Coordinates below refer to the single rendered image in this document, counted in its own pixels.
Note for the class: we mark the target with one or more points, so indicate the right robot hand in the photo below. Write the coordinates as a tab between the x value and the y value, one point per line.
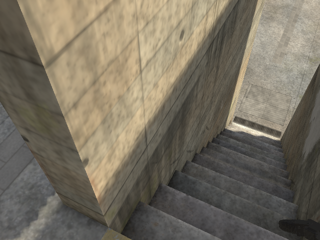
309	228

